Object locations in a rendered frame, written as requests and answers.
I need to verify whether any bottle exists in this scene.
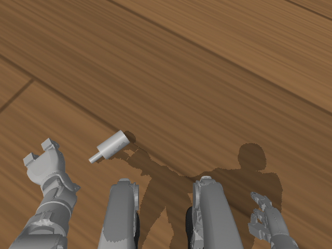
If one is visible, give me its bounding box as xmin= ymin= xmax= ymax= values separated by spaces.
xmin=89 ymin=130 xmax=130 ymax=164

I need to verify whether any right robot hand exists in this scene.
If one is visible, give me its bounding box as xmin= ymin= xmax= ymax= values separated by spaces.
xmin=248 ymin=192 xmax=289 ymax=243

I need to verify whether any right robot foot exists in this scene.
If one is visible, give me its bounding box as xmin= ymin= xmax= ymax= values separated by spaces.
xmin=186 ymin=206 xmax=204 ymax=249

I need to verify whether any right robot arm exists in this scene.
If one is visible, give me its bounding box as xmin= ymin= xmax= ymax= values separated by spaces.
xmin=270 ymin=234 xmax=300 ymax=249

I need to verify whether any left robot arm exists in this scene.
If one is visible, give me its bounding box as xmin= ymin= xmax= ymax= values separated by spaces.
xmin=9 ymin=172 xmax=77 ymax=249

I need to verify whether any left robot hand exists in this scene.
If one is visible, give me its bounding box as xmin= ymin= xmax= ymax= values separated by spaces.
xmin=23 ymin=138 xmax=81 ymax=192

